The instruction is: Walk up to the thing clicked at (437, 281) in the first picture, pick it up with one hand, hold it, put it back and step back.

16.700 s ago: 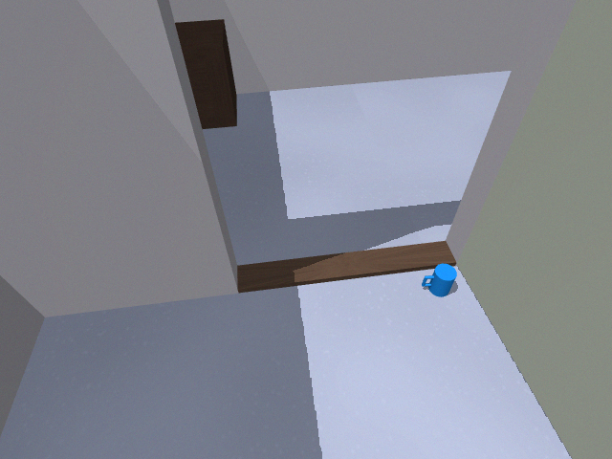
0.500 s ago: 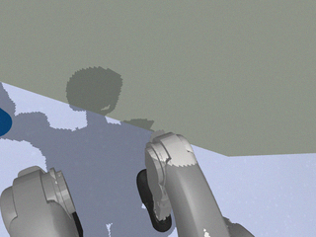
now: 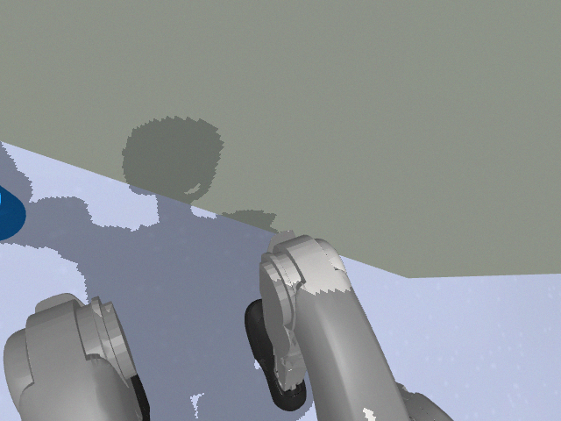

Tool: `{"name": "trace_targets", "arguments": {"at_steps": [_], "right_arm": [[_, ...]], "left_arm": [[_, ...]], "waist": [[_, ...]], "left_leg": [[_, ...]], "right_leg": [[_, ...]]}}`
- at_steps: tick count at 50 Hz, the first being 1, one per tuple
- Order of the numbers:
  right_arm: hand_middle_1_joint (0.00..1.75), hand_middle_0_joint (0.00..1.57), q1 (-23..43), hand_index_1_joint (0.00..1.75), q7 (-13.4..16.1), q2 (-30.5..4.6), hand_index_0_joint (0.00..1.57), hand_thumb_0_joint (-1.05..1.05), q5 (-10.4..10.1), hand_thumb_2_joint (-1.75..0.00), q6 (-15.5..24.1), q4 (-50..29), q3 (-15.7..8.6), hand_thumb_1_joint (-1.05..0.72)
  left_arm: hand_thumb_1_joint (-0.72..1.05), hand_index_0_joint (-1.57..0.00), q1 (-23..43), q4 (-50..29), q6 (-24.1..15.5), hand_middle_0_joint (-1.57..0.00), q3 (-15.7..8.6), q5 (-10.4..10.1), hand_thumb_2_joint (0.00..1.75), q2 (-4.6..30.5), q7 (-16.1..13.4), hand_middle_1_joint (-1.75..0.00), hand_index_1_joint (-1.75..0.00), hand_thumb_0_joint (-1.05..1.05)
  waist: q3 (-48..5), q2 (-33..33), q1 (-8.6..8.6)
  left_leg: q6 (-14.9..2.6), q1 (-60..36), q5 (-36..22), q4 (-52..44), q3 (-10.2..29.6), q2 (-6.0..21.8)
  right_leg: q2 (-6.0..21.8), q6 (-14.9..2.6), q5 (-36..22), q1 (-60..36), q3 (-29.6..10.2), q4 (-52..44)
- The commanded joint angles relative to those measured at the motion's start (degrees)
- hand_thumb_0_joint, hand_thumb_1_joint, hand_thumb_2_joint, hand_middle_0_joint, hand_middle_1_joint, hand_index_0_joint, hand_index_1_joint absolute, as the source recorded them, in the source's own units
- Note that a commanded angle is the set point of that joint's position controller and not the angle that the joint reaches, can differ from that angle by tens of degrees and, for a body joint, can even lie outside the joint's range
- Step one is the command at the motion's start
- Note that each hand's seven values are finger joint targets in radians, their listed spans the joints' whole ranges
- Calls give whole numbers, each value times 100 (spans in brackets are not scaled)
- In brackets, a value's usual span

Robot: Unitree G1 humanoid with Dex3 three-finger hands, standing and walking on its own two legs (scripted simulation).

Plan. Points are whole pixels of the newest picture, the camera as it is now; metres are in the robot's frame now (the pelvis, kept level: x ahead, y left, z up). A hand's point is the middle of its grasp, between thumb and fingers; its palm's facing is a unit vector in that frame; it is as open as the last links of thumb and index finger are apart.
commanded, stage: close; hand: left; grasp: from above
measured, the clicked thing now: out of the picture +0.44 +0.31 -0.25
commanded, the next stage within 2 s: settle in 0.38 s
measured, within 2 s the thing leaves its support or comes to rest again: leaves its support in 0.90 s
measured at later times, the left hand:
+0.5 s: hand out of the picture +0.44 +0.32 -0.21, palm faces -0.45 -0.12 -0.89, open 11.0 cm
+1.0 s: hand out of the picture +0.44 +0.32 -0.18, palm faces -0.38 -0.09 -0.92, open 10.6 cm
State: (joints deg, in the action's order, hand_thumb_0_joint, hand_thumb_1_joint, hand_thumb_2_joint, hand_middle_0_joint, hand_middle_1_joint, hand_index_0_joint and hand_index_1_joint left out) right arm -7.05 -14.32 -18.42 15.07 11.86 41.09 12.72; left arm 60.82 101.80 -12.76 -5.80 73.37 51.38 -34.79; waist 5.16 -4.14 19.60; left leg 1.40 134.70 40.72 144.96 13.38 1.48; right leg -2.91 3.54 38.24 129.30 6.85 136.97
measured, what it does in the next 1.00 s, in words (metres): stands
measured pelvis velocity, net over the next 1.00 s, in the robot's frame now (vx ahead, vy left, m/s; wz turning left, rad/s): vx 0.01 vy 0.00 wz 0.04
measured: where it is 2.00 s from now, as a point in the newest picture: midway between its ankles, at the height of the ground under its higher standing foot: (214, 406)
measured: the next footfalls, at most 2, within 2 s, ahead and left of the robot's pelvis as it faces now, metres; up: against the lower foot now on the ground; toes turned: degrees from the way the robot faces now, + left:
none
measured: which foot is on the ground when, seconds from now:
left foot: down 0.00-1.00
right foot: down 0.00-1.00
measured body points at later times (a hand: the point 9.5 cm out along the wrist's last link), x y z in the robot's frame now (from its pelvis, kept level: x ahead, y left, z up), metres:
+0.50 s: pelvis +0.00 +0.00 +0.00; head +0.25 +0.10 +0.36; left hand +0.46 +0.32 -0.16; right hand +0.05 -0.25 -0.08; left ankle +0.07 +0.13 -0.27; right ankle +0.11 -0.12 -0.27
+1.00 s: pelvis +0.01 +0.00 +0.01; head +0.25 +0.10 +0.38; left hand +0.45 +0.32 -0.13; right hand +0.07 -0.26 -0.08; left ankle +0.06 +0.13 -0.27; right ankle +0.11 -0.12 -0.27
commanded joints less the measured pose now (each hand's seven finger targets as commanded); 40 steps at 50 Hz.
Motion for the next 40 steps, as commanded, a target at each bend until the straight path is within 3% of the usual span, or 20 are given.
{"name": "trace_targets", "arguments": {"at_steps": [1, 5, 9, 13, 14, 17, 19, 23, 24, 27, 29, 31, 32, 33, 37, 38, 39, 40], "right_arm": [[30, 20, -1166, 30, 56, -1649, 20, 0, -39, -90, 11, 50, -487, -90], [30, 20, -1159, 30, 65, -1623, 20, 0, -43, -90, -1, 50, -464, -90], [30, 20, -1131, 30, 85, -1629, 20, 0, -61, -90, -29, 38, -476, -90], [30, 20, -1132, 30, 54, -1629, 20, 0, -31, -90, -21, 30, -461, -90], [30, 20, -1137, 30, 55, -1665, 20, 0, -66, -90, -28, 20, -481, -90], [30, 20, -1123, 30, 89, -1652, 20, 0, -52, -90, -25, 39, -509, -90], [30, 20, -1181, 30, 95, -1633, 20, 0, -63, -90, -53, 53, -493, -90], [30, 20, -1149, 30, 68, -1648, 20, 0, -36, -90, -43, 29, -486, -90], [30, 20, -1115, 30, 62, -1619, 20, 0, -31, -90, -21, 11, -461, -90], [30, 20, -1135, 30, 95, -1619, 20, 0, -61, -91, -41, 17, -477, -92], [30, 20, -1201, 30, 91, -1629, 20, 0, -56, -91, -47, 31, -505, -92], [30, 20, -1146, 30, 77, -1598, 20, 0, -47, -91, -40, 20, -499, -93], [30, 20, -1186, 30, 92, -1671, 20, 0, -62, -91, -56, 31, -557, -93], [30, 20, -1201, 30, 106, -1630, 20, 0, -95, -91, -77, 33, -567, -92], [30, 20, -1239, 30, 86, -1560, 20, 0, -108, -91, -103, 72, -643, -92], [30, 20, -1238, 30, 112, -1619, 20, 0, -150, -91, -130, 54, -737, -92], [30, 20, -1232, 30, 98, -1588, 20, 0, -185, -91, -140, 43, -808, -93], [30, 20, -1191, 30, 110, -1638, 20, 0, -226, -91, -166, -10, -866, -92]], "left_arm": [[4, -47, 1431, -701, 17, -45, 70, -55, 89, 1015, -90, -99, -97, 0], [7, -50, 1265, -517, 2, -48, 133, -54, 90, 887, -59, -98, -96, 0], [12, -53, 1193, -539, -25, -51, 111, -50, 92, 954, -48, -100, -98, 0], [16, -56, 1149, -379, -13, -53, 212, -3, 92, 819, -26, -101, -98, 0], [18, -57, 1350, -671, -44, -55, 161, -36, 94, 891, -38, -101, -99, 0], [21, -60, 1414, -626, -36, -57, 203, -35, 92, 846, -57, -100, -98, 0], [21, -60, 1324, -664, -24, -58, 112, -3, 92, 958, -81, -101, -98, 0], [27, -64, 1242, -559, -7, -61, 149, -7, 91, 850, -58, -101, -98, 0], [28, -65, 1196, -356, 26, -63, 260, -26, 91, 722, -28, -100, -97, 0], [19, -63, 1169, -553, 39, -61, 114, -102, 96, 957, -20, -106, -103, 0], [18, -63, 1390, -852, 28, -60, 93, -106, 97, 977, 6, -107, -104, 0], [20, -64, 1262, -671, 65, -62, 174, -108, 96, 850, 55, -107, -104, 0], [20, -64, 1314, -869, 43, -62, 114, -120, 99, 965, 55, -108, -106, 0], [20, -64, 1274, -1040, 41, -62, -14, -122, 102, 1093, 45, -109, -107, 0], [27, -70, 1271, -1487, 98, -68, -71, -152, 104, 988, 76, -109, -107, 0], [28, -71, 1256, -1892, 100, -69, -173, -171, 106, 1120, 63, -110, -108, 0], [31, -73, 1188, -1987, 120, -71, -154, -178, 105, 1040, 82, -109, -107, 0], [33, -74, 1255, -2454, 120, -72, -272, -219, 104, 1101, 77, -108, -106, 0]], "waist": [[-3490, 2007, 253], [-3362, 1919, 281], [-3339, 1966, 188], [-3193, 1987, 306], [-3344, 2003, 278], [-3281, 2117, 265], [-3484, 2154, 171], [-3361, 2077, 263], [-3128, 1879, 356], [-3425, 1953, 177], [-3591, 2152, 159], [-3458, 2155, 220], [-3499, 2216, 181], [-3806, 2265, 34], [-4075, 2522, -2], [-4358, 2710, -129], [-4378, 2797, -146], [-4521, 2969, -305]], "left_leg": [[-282, -2363, -841, -1387, -659, -18], [-271, -2375, -873, -1395, -627, -16], [-265, -2314, -765, -1457, -637, -23], [-249, -2374, -786, -1470, -624, -25], [-245, -2407, -830, -1491, -592, -16], [-234, -2400, -649, -1516, -623, -22], [-225, -2436, -811, -1512, -639, -24], [-241, -2422, -885, -1482, -630, -36], [-263, -2282, -713, -1432, -641, -29], [-264, -2356, -850, -1448, -668, -25], [-251, -2500, -919, -1477, -668, -36], [-238, -2504, -798, -1489, -657, -29], [-234, -2465, -766, -1534, -661, -29], [-232, -2558, -931, -1507, -682, -28], [-199, -2804, -1189, -1481, -728, -31], [-191, -2907, -1256, -1535, -744, -31], [-180, -2947, -1267, -1534, -767, -28], [-147, -3022, -1335, -1651, -786, -61]], "right_leg": [[-176, -430, -1145, -1918, 664, -1329], [-184, -432, -1175, -1868, 710, -1300], [-192, -449, -1054, -1879, 683, -1343], [-189, -457, -1097, -1821, 716, -1271], [-183, -451, -1127, -1825, 735, -1279], [-177, -465, -960, -1714, 708, -1330], [-190, -471, -1080, -1864, 696, -1307], [-178, -452, -1164, -1799, 733, -1275], [-177, -444, -1058, -1739, 712, -1281], [-184, -440, -1140, -1941, 644, -1360], [-169, -446, -1187, -1926, 668, -1346], [-163, -461, -1086, -1819, 691, -1291], [-173, -472, -1034, -1852, 669, -1321], [-184, -469, -1174, -2024, 635, -1332], [-160, -500, -1406, -1984, 639, -1247], [-169, -511, -1459, -2081, 595, -1273], [-156, -530, -1463, -2029, 562, -1239], [-126, -562, -1448, -1995, 580, -1255]]}}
